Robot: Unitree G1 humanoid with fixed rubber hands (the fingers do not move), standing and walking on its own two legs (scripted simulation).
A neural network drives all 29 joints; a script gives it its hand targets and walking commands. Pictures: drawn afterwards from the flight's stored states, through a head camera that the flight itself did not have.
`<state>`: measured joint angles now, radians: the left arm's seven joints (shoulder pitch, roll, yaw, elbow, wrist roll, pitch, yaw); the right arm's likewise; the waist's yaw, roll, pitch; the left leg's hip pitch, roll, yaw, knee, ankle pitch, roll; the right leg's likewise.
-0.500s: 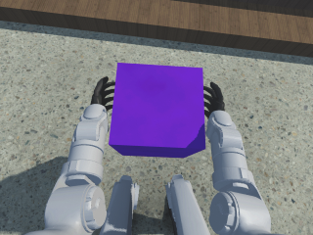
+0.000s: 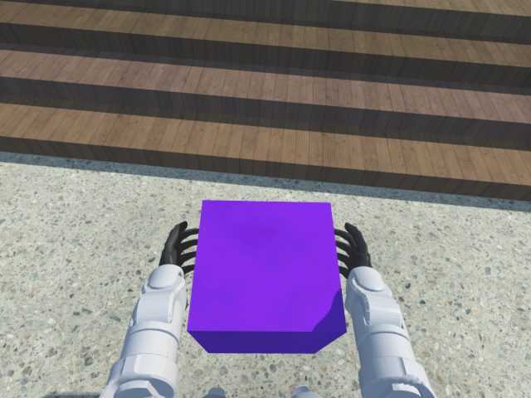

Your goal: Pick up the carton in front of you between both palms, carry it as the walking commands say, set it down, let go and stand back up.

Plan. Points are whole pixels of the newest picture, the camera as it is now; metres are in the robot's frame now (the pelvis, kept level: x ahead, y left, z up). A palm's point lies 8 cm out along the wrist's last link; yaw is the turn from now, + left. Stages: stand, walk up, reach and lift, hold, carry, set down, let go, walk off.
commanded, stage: reach and lift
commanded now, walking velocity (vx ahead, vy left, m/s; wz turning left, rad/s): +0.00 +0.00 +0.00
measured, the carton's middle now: (264, 284) +0.34 -0.01 -0.10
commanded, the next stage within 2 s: hold in 1.40 s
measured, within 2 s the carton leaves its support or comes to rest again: neither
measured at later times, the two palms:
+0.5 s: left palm (148, 262) +0.30 +0.15 +0.08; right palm (384, 258) +0.30 -0.15 +0.09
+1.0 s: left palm (146, 254) +0.31 +0.15 +0.09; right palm (386, 251) +0.31 -0.15 +0.10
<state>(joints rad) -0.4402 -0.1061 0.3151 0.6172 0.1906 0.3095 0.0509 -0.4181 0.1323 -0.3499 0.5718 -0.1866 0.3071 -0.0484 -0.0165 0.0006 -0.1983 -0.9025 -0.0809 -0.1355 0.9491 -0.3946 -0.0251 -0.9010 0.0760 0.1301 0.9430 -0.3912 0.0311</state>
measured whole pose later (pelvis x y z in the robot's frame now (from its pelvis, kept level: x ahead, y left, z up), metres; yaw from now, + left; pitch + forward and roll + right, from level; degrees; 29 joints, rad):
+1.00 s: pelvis +0.02 +0.00 +0.07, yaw +0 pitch -4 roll +0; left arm -0.29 -0.16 0.27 0.35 0.29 0.64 0.00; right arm -0.29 0.16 -0.27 0.34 -0.29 0.63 0.01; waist 0.00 0.00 -0.01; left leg -0.14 -0.04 -0.14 0.42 -0.22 -0.01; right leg -0.14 0.04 0.14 0.42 -0.21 0.01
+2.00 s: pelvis +0.01 +0.00 +0.07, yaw +0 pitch -7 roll +0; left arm -0.30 -0.16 0.25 0.26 0.29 0.76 0.00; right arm -0.30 0.16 -0.26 0.26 -0.29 0.75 0.02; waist 0.00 0.00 0.01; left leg -0.06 -0.04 -0.13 0.38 -0.20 -0.01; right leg -0.06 0.04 0.13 0.38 -0.19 0.01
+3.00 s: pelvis +0.10 -0.01 +0.05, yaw +1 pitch +5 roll +1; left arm -0.13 -0.13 0.08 -0.23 0.13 1.00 0.07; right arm -0.12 0.13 -0.11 -0.25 -0.12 0.99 -0.07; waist 0.00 -0.02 -0.20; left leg -0.27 0.04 0.05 0.57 -0.37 -0.02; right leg -0.26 -0.05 -0.01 0.59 -0.42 0.02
